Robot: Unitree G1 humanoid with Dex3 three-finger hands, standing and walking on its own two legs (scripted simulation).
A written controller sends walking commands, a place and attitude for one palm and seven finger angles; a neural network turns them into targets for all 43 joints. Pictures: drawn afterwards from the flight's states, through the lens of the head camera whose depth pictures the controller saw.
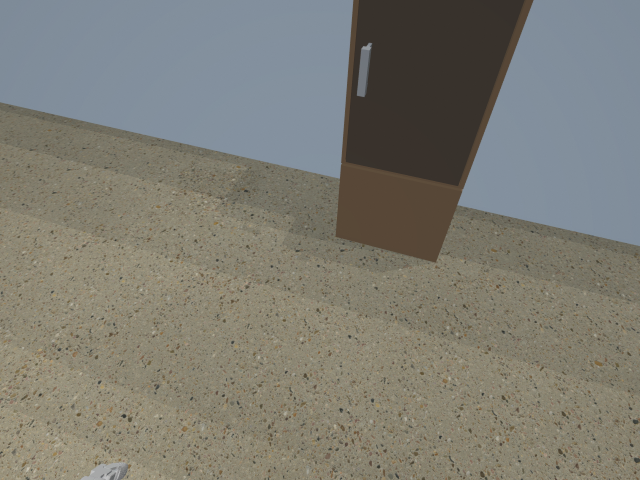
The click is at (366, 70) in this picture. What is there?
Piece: cupboard door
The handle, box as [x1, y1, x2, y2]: [357, 43, 371, 96]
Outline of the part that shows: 371,43 368,43 361,49 357,95 364,96 366,91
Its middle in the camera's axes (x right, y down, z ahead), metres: +0.13 -0.49 +1.13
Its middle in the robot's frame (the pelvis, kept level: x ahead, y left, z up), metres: +1.18 -0.08 +0.01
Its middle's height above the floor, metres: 0.78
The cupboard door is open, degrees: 0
